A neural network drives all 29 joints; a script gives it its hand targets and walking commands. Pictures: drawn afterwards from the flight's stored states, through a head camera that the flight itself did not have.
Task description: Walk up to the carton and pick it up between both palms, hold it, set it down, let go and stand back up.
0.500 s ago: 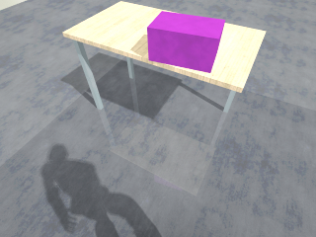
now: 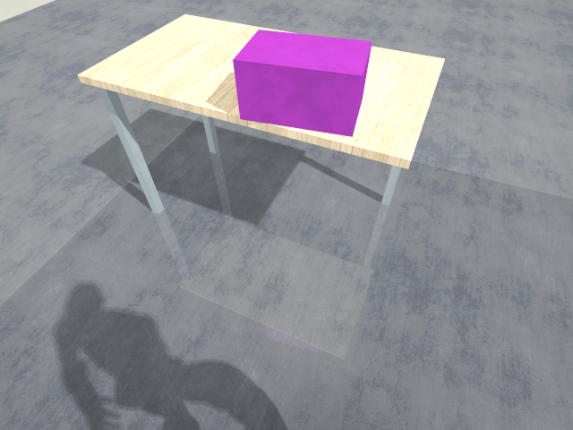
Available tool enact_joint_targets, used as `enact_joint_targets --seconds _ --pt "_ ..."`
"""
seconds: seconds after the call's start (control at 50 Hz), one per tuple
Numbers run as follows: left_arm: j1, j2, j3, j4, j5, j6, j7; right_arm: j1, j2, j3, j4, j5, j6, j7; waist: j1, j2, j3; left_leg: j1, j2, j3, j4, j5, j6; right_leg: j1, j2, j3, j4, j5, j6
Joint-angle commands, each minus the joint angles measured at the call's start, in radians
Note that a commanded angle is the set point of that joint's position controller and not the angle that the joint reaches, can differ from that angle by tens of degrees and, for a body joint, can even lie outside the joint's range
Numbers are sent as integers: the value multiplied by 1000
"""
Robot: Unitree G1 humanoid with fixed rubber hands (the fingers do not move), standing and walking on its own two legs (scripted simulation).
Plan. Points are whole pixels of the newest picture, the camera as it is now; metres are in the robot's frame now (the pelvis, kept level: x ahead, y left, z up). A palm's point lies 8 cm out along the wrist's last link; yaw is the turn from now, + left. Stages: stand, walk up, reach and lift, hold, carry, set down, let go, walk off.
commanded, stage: walk up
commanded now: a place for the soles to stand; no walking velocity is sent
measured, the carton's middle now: (304, 81) +0.95 -0.05 +0.01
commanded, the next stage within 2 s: none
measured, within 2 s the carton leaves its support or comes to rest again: neither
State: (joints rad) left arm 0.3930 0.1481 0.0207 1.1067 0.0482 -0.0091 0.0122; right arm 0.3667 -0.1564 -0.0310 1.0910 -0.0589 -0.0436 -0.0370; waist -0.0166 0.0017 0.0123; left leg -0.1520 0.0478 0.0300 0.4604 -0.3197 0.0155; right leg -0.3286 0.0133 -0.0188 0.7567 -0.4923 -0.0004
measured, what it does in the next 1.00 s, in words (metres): walks ahead: right foot, then left foot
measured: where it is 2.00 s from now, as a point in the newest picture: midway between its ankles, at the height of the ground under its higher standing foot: (305, 362)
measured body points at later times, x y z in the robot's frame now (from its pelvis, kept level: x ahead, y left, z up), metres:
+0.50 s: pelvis +0.16 -0.07 +0.00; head +0.16 -0.07 +0.45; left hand +0.08 +0.17 -0.14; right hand +0.24 -0.32 -0.14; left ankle +0.29 +0.07 -0.69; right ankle +0.10 -0.17 -0.74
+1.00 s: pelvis +0.38 -0.06 -0.01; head +0.40 -0.07 +0.44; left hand +0.49 +0.18 -0.14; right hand +0.29 -0.30 -0.15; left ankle +0.37 +0.06 -0.74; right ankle +0.47 -0.20 -0.72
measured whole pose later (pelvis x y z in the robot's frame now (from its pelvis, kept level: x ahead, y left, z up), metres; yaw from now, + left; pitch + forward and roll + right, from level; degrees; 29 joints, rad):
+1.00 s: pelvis +0.38 -0.06 -0.01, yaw -8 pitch -3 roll +1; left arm 0.31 0.24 0.00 0.83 0.04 -0.04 -0.01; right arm 0.48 -0.24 0.02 0.95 -0.04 -0.04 0.00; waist -0.05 0.00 0.08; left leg -0.14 0.05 0.13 0.54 -0.34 -0.01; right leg -0.45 -0.05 -0.04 0.70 -0.15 0.01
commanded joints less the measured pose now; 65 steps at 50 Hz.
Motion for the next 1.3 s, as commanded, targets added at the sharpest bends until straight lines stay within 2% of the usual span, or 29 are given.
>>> enact_joint_targets --seconds 0.0,0.08,0.1,0.14,0.16,0.18,0.2,0.22,0.3,0.36,0.52,0.56,0.6,0.62,0.64,0.66,0.68,0.72,0.8,0.88,0.9,0.98,1.0,1.02,1.04,1.06,1.08,1.2,1.28 --pt "-26 102 21 -113 10 -30 -22 115 -185 -30 6 -5 -8 -19 -25 123 197 50 342 -380 -333 -401 194 -335 -98 85 176 12 20" --pt "100 78 21 -120 -5 -31 -43 -48 -216 -29 -41 -16 -8 2 49 192 163 -166 174 -87 -250 -367 126 4 -56 -41 0 102 25" --pt "149 74 22 -109 -7 -30 -39 -68 -232 -29 -45 -17 1 5 83 159 187 -254 179 -46 -177 -426 114 117 -49 -76 -84 156 17" --pt "302 116 48 -76 -4 -28 -27 -53 -192 2 -41 -26 21 19 137 -61 164 -445 76 54 124 -520 89 365 29 -108 -122 168 8" --pt "383 174 67 -71 -1 -30 -13 -41 -135 29 -66 -19 26 31 166 -300 159 -482 -1 112 465 -431 55 322 -86 128 -241 -12 -18" --pt "405 215 56 -103 -5 -26 0 -13 -87 46 -118 -4 27 42 139 -343 147 -528 -54 4 688 -414 28 241 -278 579 -494 -345 -67" --pt "302 264 63 -133 -23 -19 15 4 -116 37 -154 13 32 48 89 -247 182 -573 -16 -67 747 -328 23 162 -383 788 -656 -563 -166" --pt "216 296 66 -160 -35 -20 22 -32 -150 40 -174 20 30 54 71 -183 242 -581 28 -82 794 -257 13 69 -415 836 -694 -610 -200" --pt "129 224 25 -184 -17 -53 9 22 -213 27 -168 -1 10 63 19 -59 201 -471 74 -84 636 -87 -14 23 -314 453 -589 -192 -192" --pt "160 211 19 -151 -12 -75 0 16 -185 28 -189 -1 12 75 21 -114 131 -441 59 -40 541 59 -31 93 -247 287 -569 -17 -188" --pt "258 198 13 -133 1 -82 -8 -192 -131 35 -287 7 -8 76 80 -109 168 -395 1 65 184 214 -11 202 -226 168 -468 281 -166" --pt "242 223 14 -142 7 -77 -9 -152 -143 27 -299 13 -15 65 56 -112 149 -248 -1 65 120 226 4 154 -247 159 -397 377 -153" --pt "219 211 6 -156 9 -68 -15 19 -169 6 -251 -7 -25 50 -20 -53 97 4 -46 70 48 237 32 78 -171 93 -152 421 -108" --pt "277 173 -10 -158 3 -64 -20 140 -232 -20 -239 -11 -32 40 -59 50 -10 203 40 -30 75 140 48 -30 -99 35 72 330 -77" --pt "330 122 -26 -182 -9 -55 -19 238 -315 -44 -242 -2 -27 30 -78 240 -109 304 295 -437 -46 -74 110 -153 2 -4 375 -29 -30" --pt "312 153 -16 -213 -19 -36 -12 206 -369 -63 -243 37 -7 17 -79 217 -90 256 401 -720 -220 -354 203 -257 10 52 499 -134 -16" --pt "232 208 -2 -233 -16 -29 -10 141 -338 -53 -260 60 4 7 -59 142 15 139 389 -708 -289 -454 203 -293 -39 88 546 -71 -8" --pt "129 179 -6 -260 -17 -38 -20 54 -263 -22 -273 51 -1 10 -40 50 112 31 319 -442 -265 -243 168 -282 -77 90 465 17 -13" --pt "195 123 -2 -233 7 -33 -39 63 -194 1 -237 24 -30 24 15 137 77 -80 227 -166 -223 81 174 -151 -72 34 355 104 -6" --pt "68 104 -15 -276 -1 -29 -46 74 -203 10 -221 25 -32 27 17 96 131 -147 189 -67 -226 16 163 -154 -81 -3 142 234 14" --pt "35 91 -22 -284 -3 -30 -41 58 -194 15 -217 24 -27 28 22 102 144 -156 170 -33 -187 135 148 -126 -74 -9 49 270 16" --pt "57 114 -14 -269 -10 -42 -11 72 -235 30 -205 24 -7 37 58 34 66 -196 144 38 58 473 120 161 -9 -79 -180 500 -7" --pt "98 152 0 -261 -10 -47 -1 71 -225 36 -205 25 0 41 80 25 32 -211 110 36 127 392 79 231 -23 -53 -231 589 -14" --pt "117 197 9 -258 -12 -46 5 110 -187 53 -218 31 7 41 81 -29 -26 -246 84 39 195 181 30 322 -127 60 -223 712 -50" --pt "99 270 23 -285 -20 -41 11 181 -135 76 -222 47 19 38 46 -137 -74 -241 22 33 314 -160 -12 298 -317 317 -316 696 -127" --pt "64 274 14 -278 -47 -26 17 213 -128 74 -197 49 52 25 39 -133 -37 -188 -11 0 409 -384 -15 164 -394 411 -398 538 -213" --pt "-7 267 13 -288 -53 -13 23 190 -130 69 -203 42 74 13 24 -171 33 -236 15 -23 428 -373 -15 107 -400 430 -447 373 -250" --pt "-173 226 -12 -300 -25 -9 20 156 -161 41 -178 47 41 13 -17 -86 -76 -37 0 11 109 75 -13 114 -243 125 -264 800 -160" --pt "-179 214 -25 -275 -51 6 8 39 -219 34 -227 56 35 18 21 -9 -55 -49 100 -110 16 221 25 59 -153 68 -260 385 -79"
